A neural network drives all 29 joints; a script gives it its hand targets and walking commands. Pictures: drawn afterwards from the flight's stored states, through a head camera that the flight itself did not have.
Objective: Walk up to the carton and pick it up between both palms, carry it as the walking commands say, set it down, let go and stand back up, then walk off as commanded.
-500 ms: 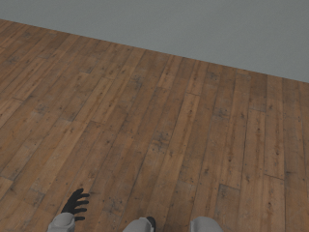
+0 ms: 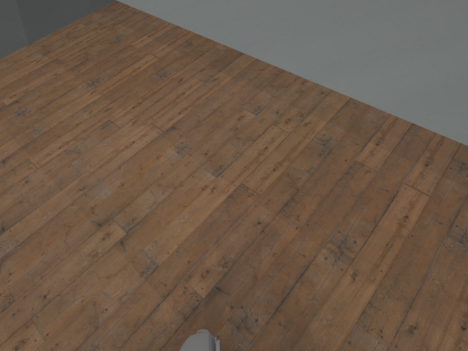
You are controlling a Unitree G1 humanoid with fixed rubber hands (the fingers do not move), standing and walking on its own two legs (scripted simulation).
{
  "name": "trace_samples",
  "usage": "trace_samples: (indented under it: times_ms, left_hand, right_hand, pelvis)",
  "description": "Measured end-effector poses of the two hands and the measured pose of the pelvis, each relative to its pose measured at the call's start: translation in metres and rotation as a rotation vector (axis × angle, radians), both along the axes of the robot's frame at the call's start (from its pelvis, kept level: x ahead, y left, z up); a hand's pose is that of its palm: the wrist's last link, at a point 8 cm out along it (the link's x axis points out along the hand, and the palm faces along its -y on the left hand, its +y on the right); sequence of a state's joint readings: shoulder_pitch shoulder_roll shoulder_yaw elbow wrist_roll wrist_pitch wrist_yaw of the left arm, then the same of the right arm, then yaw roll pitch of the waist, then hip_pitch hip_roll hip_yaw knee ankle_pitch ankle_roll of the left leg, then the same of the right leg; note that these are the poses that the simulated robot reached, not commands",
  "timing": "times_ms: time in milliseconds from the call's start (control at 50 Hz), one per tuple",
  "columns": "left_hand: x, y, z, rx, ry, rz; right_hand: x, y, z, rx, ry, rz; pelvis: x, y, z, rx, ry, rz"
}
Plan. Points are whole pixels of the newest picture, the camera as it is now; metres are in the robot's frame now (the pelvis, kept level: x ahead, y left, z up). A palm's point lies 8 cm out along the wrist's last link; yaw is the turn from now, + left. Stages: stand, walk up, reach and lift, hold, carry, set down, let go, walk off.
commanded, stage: walk off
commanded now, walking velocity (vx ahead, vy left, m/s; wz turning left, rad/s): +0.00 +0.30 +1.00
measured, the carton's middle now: out of the picture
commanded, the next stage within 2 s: stand in 0.44 s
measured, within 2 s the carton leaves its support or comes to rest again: neither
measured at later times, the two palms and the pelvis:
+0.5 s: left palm out of the picture -0.08 +0.42 -0.09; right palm (297, 321) +0.19 -0.08 -0.13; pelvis +0.02 +0.12 +0.01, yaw +30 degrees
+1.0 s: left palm out of the picture -0.10 +0.53 -0.11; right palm (209, 323) +0.19 +0.08 -0.11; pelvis -0.02 +0.25 +0.01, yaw +42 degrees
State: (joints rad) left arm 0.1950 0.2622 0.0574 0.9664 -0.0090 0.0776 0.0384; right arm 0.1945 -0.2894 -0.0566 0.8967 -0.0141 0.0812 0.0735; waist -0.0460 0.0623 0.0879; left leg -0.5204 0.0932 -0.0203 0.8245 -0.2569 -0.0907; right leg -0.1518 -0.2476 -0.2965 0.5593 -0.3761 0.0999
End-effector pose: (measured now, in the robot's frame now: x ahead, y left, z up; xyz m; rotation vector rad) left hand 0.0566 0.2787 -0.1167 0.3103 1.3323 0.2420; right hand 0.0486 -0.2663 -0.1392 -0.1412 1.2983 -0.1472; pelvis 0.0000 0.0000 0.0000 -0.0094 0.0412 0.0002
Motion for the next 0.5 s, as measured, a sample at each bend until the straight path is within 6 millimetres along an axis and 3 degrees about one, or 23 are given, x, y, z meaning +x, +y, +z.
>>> trace_samples:
  times_ms: [60, 160, 240, 280, 340, 460, 500]
  left_hand:
    - [0.021, 0.033, -0.02, -0.046, -0.053, 0.019]
    - [0.062, 0.066, -0.004, -0.081, -0.242, 0.103]
    - [0.059, 0.09, 0.008, -0.07, -0.293, 0.178]
    - [0.043, 0.102, 0.011, -0.045, -0.291, 0.225]
    - [0.004, 0.118, 0.014, 0.006, -0.249, 0.307]
    - [-0.114, 0.137, 0.022, 0.109, -0.041, 0.474]
    - [-0.141, 0.142, 0.024, 0.116, 0.001, 0.52]
  right_hand:
    - [0.014, 0.03, -0.004, -0.043, -0.008, 0.044]
    - [0.03, 0.061, 0.015, -0.082, 0.054, 0.175]
    - [0.052, 0.085, 0.019, -0.086, 0.053, 0.261]
    - [0.066, 0.099, 0.016, -0.074, 0.04, 0.298]
    - [0.088, 0.121, 0.011, -0.047, 0.02, 0.359]
    - [0.129, 0.169, 0.01, 0.007, -0.022, 0.474]
    - [0.139, 0.186, 0.013, 0.018, -0.024, 0.513]
  pelvis:
    - [0.01, 0.03, -0.013, -0.005, -0.043, 0.065]
    - [0.008, 0.057, 0.001, -0.028, -0.035, 0.211]
    - [0.008, 0.075, 0.006, -0.019, -0.03, 0.297]
    - [0.009, 0.082, 0.006, -0.009, -0.023, 0.336]
    - [0.012, 0.092, 0.005, 0.007, 0.004, 0.394]
    - [0.016, 0.113, 0.01, 0.029, -0.017, 0.495]
    - [0.017, 0.124, 0.012, 0.028, -0.026, 0.531]
